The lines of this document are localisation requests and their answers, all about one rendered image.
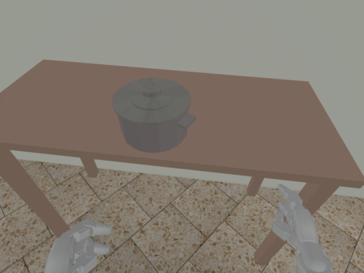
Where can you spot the lid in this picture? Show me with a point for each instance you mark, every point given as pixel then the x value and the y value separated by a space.
pixel 131 105

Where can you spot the table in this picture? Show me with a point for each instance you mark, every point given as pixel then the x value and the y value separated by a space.
pixel 250 126

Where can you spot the knob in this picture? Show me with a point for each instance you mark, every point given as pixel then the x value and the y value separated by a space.
pixel 151 90

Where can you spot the pot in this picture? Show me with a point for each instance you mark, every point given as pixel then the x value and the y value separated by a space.
pixel 156 138

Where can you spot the right robot forearm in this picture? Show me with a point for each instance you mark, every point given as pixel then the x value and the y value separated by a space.
pixel 312 258

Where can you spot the robot right hand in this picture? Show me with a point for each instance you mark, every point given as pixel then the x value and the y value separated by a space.
pixel 300 227

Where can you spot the robot left hand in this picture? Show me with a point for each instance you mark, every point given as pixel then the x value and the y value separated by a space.
pixel 83 255

